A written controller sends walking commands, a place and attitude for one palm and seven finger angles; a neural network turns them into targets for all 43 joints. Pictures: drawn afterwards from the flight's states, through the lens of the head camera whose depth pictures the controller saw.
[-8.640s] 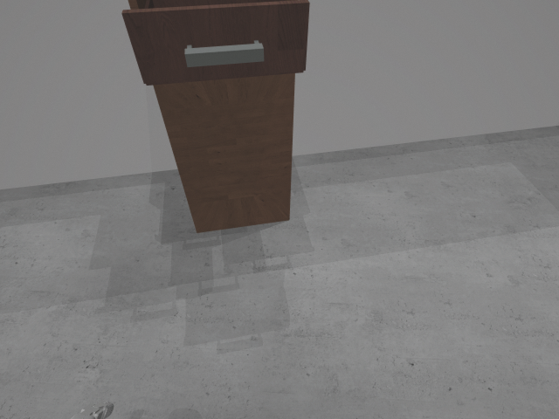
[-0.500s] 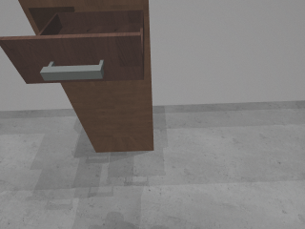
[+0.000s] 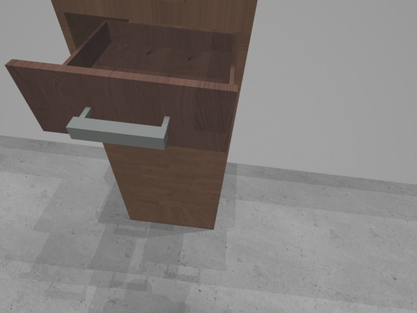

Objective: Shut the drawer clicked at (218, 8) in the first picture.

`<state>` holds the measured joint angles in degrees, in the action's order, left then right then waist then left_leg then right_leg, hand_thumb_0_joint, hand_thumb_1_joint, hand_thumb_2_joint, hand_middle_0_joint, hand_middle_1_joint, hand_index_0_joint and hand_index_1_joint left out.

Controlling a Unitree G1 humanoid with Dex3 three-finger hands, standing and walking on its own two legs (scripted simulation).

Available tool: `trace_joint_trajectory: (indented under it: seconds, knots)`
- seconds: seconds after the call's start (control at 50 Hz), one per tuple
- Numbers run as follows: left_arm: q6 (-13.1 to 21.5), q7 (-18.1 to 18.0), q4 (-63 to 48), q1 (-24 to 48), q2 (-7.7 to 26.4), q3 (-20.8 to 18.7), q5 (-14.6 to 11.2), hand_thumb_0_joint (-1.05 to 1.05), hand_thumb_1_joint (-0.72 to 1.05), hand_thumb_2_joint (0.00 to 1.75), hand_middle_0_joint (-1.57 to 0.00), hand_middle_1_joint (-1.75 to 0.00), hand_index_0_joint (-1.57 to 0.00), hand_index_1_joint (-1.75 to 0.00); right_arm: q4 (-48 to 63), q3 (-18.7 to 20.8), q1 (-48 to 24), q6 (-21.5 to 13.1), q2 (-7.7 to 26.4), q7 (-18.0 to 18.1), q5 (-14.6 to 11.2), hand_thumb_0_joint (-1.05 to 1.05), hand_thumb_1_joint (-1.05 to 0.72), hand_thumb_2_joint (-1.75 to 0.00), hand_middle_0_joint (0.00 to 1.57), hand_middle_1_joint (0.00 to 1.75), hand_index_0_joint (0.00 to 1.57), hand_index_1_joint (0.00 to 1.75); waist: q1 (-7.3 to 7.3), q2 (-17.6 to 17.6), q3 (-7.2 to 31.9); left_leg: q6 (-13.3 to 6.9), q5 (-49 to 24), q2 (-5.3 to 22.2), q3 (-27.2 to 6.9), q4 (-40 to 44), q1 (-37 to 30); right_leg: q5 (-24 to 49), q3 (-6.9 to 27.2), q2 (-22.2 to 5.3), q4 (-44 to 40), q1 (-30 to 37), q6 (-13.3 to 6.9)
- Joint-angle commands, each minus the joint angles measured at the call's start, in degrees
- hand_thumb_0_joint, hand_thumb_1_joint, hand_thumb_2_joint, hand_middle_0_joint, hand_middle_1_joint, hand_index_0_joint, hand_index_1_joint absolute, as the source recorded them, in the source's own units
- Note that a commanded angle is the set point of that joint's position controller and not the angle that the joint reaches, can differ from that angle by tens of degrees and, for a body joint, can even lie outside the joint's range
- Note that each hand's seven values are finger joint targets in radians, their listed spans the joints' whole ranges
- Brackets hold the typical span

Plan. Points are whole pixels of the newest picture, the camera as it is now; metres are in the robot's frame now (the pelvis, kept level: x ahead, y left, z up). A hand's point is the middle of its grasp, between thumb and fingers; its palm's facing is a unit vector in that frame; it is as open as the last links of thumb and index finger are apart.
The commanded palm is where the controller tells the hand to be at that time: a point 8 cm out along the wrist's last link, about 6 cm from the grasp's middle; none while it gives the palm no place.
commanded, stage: come to a stop and stand still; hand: left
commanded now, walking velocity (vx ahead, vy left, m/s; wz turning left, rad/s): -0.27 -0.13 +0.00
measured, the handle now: (123, 124) +0.38 +0.21 +0.16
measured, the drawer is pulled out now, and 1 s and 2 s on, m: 0.22 0.22 0.22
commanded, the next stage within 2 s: look again from close up in 1.30 s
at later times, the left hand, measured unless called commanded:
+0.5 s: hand out of the picture -0.01 +0.14 -0.15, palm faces +0.02 -0.97 -0.25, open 7.4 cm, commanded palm none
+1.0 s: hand out of the picture +0.00 +0.22 -0.17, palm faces -0.01 -0.97 -0.24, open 7.4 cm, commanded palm none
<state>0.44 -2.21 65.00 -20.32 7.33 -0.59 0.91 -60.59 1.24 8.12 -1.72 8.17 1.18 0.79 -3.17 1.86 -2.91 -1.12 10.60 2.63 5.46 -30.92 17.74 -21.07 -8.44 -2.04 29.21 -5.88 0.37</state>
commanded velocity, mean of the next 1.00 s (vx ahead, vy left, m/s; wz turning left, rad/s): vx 0.00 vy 0.04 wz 0.00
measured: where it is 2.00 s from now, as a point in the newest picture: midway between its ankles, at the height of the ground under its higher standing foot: outside the picture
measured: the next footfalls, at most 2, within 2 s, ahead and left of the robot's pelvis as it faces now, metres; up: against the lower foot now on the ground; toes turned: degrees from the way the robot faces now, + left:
right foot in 0.34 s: -0.01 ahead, -0.16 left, +0.00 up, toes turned -5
left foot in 0.76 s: -0.02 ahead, +0.09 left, +0.00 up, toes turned +2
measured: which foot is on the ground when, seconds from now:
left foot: down 0.00-0.36, up 0.38-0.74, down 0.76-1.00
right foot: up 0.00-0.32, down 0.34-1.00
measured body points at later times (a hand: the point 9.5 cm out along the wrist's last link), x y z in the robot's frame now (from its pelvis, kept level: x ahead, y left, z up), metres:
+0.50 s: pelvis -0.03 -0.05 +0.01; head -0.03 -0.08 +0.46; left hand -0.01 +0.19 -0.13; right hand -0.01 -0.29 -0.16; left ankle -0.01 +0.10 -0.69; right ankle -0.05 -0.16 -0.73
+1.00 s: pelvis -0.03 +0.03 +0.00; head -0.02 +0.03 +0.45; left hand +0.00 +0.27 -0.15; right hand +0.04 -0.21 -0.15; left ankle -0.06 +0.09 -0.73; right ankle -0.05 -0.15 -0.73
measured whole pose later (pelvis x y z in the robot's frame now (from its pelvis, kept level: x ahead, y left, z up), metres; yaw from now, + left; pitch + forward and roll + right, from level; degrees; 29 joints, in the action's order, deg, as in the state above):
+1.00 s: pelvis -0.03 +0.03 +0.00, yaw -2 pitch -1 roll +0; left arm -1.2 -2.2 59.0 -15.7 11.3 0.3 1.2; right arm -55.5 0.0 12.2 -0.3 10.5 1.2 1.0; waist -1.3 -0.6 -1.5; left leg -4.2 20.5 -1.8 6.0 -31.7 10.4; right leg -17.6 -0.5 -6.1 30.9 -12.2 2.3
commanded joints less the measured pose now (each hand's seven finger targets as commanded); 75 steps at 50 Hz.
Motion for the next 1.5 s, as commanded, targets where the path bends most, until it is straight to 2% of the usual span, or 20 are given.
trace_joint_trajectory:
  seconds: [0.0,0.1,0.16,0.26,0.28,0.3,0.32,0.34,0.36,0.44,0.58,0.64,0.66,0.68,0.72,0.76,0.8,0.9,1.16,1.48]
  knots:
    - [-1.3,-0.8,-2.5,-4.9,6.4,-1.1,-0.6,0.00,0.90,0.90,-0.20,-0.30,-0.20,-0.30,0.2,1.6,6.9,0.9,9.9,2.1,-0.6,0.00,-0.90,-0.90,0.20,0.30,0.20,0.30,3.00,-15.9,5.5,-9.2,-53.0,17.5,-14.2,10.5,-14.6,-11.1,5.5,-1.5,14.5,-10.8,1.2]
    - [-2.6,-0.1,-5.3,-1.9,5.9,-2.9,0.1,0.00,0.90,0.90,-0.20,-0.30,-0.20,-0.30,3.1,3.5,2.8,2.3,10.9,2.2,0.1,0.00,-0.90,-0.90,0.20,0.30,0.20,0.30,3.24,-6.5,8.5,-10.9,-37.0,18.5,-11.7,10.2,-12.7,-9.0,9.1,-1.1,31.3,-17.8,1.5]
    - [-3.2,0.4,-7.1,-1.4,5.2,-3.3,0.1,0.00,0.90,0.90,-0.20,-0.30,-0.20,-0.30,4.6,3.7,0.3,2.3,10.2,1.5,0.3,0.00,-0.90,-0.90,0.20,0.30,0.20,0.30,2.62,-8.3,8.3,-9.5,-20.4,16.8,-10.3,12.8,-6.8,-6.7,8.6,-1.3,29.7,-16.2,1.6]
    - [-1.9,0.7,-5.8,-5.0,3.7,-2.4,0.2,0.00,0.90,0.90,-0.20,-0.30,-0.20,-0.30,4.1,3.6,-1.5,2.7,9.9,0.0,0.8,0.00,-0.90,-0.90,0.20,0.30,0.20,0.30,0.97,-11.6,6.4,-5.1,14.6,12.0,-10.4,16.6,2.8,-1.7,3.6,-0.4,6.8,-3.4,0.4]
    - [-1.4,0.7,-4.3,-7.8,4.3,-2.2,0.4,0.00,0.90,0.90,-0.20,-0.30,-0.20,-0.30,4.0,3.5,-1.4,2.9,9.1,-0.3,0.6,0.00,-0.90,-0.90,0.20,0.30,0.20,0.30,-0.16,-8.6,5.8,-2.8,18.6,8.8,-8.2,14.2,5.2,2.8,2.4,0.1,-1.4,0.7,0.5]
    - [-0.9,0.6,-4.3,-7.8,7.0,-2.2,0.9,0.00,0.90,0.90,-0.20,-0.30,-0.20,-0.30,3.9,3.0,-0.4,3.3,6.3,-0.5,0.0,0.00,-0.90,-0.90,0.20,0.30,0.20,0.30,0.13,-1.0,2.6,0.2,19.9,4.0,-4.9,8.1,7.7,-2.7,8.2,-3.9,-10.9,-0.7,-0.3]
    - [-0.4,0.5,-5.9,-4.2,11.3,-2.4,1.1,0.00,0.90,0.90,-0.20,-0.30,-0.20,-0.30,4.9,2.2,0.6,3.7,2.9,-1.0,-0.5,0.00,-0.90,-0.90,0.20,0.30,0.20,0.30,1.72,10.6,-0.6,3.0,16.2,-0.4,-2.1,-1.2,8.0,-18.6,24.3,-14.6,-21.6,-9.2,-4.4]
    - [-1.1,0.4,-8.0,1.1,14.3,-2.7,1.0,0.00,0.90,0.90,-0.20,-0.30,-0.20,-0.30,5.6,2.4,-0.6,4.2,4.0,-1.5,0.0,0.00,-0.90,-0.90,0.20,0.30,0.20,0.30,2.21,6.7,-4.6,2.8,15.0,-0.5,-2.7,-6.5,3.6,-23.6,27.5,-19.5,-26.1,-20.1,-7.0]
    - [-0.4,0.2,-9.1,3.9,15.3,-3.3,0.7,0.00,0.90,0.90,-0.20,-0.30,-0.20,-0.30,5.6,2.5,-1.1,4.5,4.8,-1.5,0.3,0.00,-0.90,-0.90,0.20,0.30,0.20,0.30,1.53,11.9,-5.6,2.3,12.9,-0.1,-4.9,-11.0,5.2,-22.2,30.7,-18.8,-27.1,-21.3,-7.5]
    - [0.4,0.4,-9.0,6.0,12.0,-2.9,0.4,0.00,0.90,0.90,-0.20,-0.30,-0.20,-0.30,2.4,2.6,6.0,3.3,6.5,-1.8,0.3,0.00,-0.90,-0.90,0.20,0.30,0.20,0.30,3.39,6.4,-3.6,2.4,7.4,-0.6,-4.9,-16.0,7.4,2.5,18.0,-14.0,-19.0,-10.0,-6.3]
    - [0.5,-0.4,-5.8,-1.8,12.7,-3.9,0.6,0.00,0.90,0.90,-0.20,-0.30,-0.20,-0.30,4.6,1.9,3.5,2.7,5.8,-0.5,-0.4,0.00,-0.90,-0.90,0.20,0.30,0.20,0.30,-0.75,7.7,3.3,3.7,14.3,-1.1,-3.6,-8.7,7.8,42.1,17.1,-17.3,-7.9,6.2,-10.2]
    - [0.0,-0.6,-5.4,1.2,12.3,-3.7,0.3,0.00,0.90,0.90,-0.20,-0.30,-0.20,-0.30,2.9,1.6,7.2,2.6,5.1,0.0,-0.7,0.00,-0.90,-0.90,0.20,0.30,0.20,0.30,1.36,9.6,5.0,3.4,7.2,-1.9,-2.2,2.2,-1.3,41.1,14.3,-14.4,-5.0,2.5,-7.8]
    - [1.5,-2.7,-5.2,-3.5,12.1,-2.3,0.5,0.00,0.90,0.90,-0.20,-0.30,-0.20,-0.30,7.2,1.4,4.2,1.3,7.1,-0.3,-0.3,0.00,-0.90,-0.90,0.20,0.30,0.20,0.30,1.35,5.9,3.6,3.3,8.0,-2.9,-1.2,-3.6,-1.7,60.2,18.4,-12.4,-0.7,0.9,-5.0]
    - [2.1,-2.1,-8.1,-0.4,14.4,-2.6,0.5,0.00,0.90,0.90,-0.20,-0.30,-0.20,-0.30,7.7,1.2,8.2,1.8,5.6,-0.6,-0.4,0.00,-0.90,-0.90,0.20,0.30,0.20,0.30,3.43,7.0,7.2,1.0,10.0,-1.8,-2.2,-2.7,-1.0,48.2,15.1,-12.8,-1.4,1.4,-4.9]
    - [1.5,-1.7,-9.3,2.8,11.2,-2.0,0.1,0.00,0.90,0.90,-0.20,-0.30,-0.20,-0.30,6.9,0.7,11.5,1.5,7.1,-0.8,-0.3,0.00,-0.90,-0.90,0.20,0.30,0.20,0.30,5.08,-0.8,8.0,0.3,0.3,1.6,-4.7,5.5,-6.5,27.7,11.2,-8.6,2.0,-3.6,-4.0]
    - [0.5,-1.3,-9.4,0.9,8.6,-1.3,-0.2,0.00,0.90,0.90,-0.20,-0.30,-0.20,-0.30,6.8,0.6,11.1,0.9,9.9,-0.5,0.4,0.00,-0.90,-0.90,0.20,0.30,0.20,0.30,3.04,-13.9,7.2,-2.9,-22.0,7.3,-9.3,4.5,-7.0,9.9,5.2,-2.5,5.0,-5.9,-1.8]
    - [-0.2,-0.9,-8.7,1.6,8.1,-0.5,0.0,0.00,0.90,0.90,-0.20,-0.30,-0.20,-0.30,7.4,0.3,9.1,0.9,10.2,0.1,0.1,0.00,-0.90,-0.90,0.20,0.30,0.20,0.30,2.70,-14.8,2.8,-4.1,-26.7,7.5,-10.8,5.8,-6.5,1.8,4.7,-1.0,4.2,-7.5,-1.3]
    - [-0.5,-0.1,-8.3,2.2,8.6,0.0,0.0,0.00,0.90,0.90,-0.20,-0.30,-0.20,-0.30,7.7,0.1,7.5,0.8,9.9,0.1,0.1,0.00,-0.90,-0.90,0.20,0.30,0.20,0.30,2.90,-2.5,-0.6,-2.4,-7.0,4.2,-8.7,9.0,-3.7,9.6,7.4,-2.8,-0.4,-6.6,-1.3]
    - [-0.6,0.1,-7.7,2.7,9.2,0.0,-0.1,0.00,0.90,0.90,-0.20,-0.30,-0.20,-0.30,4.4,-0.6,8.4,-0.2,10.4,0.5,0.2,0.00,-0.90,-0.90,0.20,0.30,0.20,0.30,2.75,-4.3,1.2,-2.0,-16.2,4.3,-7.9,11.1,-8.9,12.9,7.8,-3.5,-0.6,-5.9,-0.6]
    - [-0.2,-0.1,-4.2,1.6,7.6,-0.1,-0.3,0.00,0.90,0.90,-0.20,-0.30,-0.20,-0.30,-1.0,-0.8,11.3,-0.3,7.8,0.8,0.0,0.00,-0.90,-0.90,0.20,0.30,0.20,0.30,2.81,-2.1,0.6,-1.9,-13.5,3.5,-5.5,9.7,-9.2,19.0,8.5,-4.2,-1.3,-4.0,-1.0]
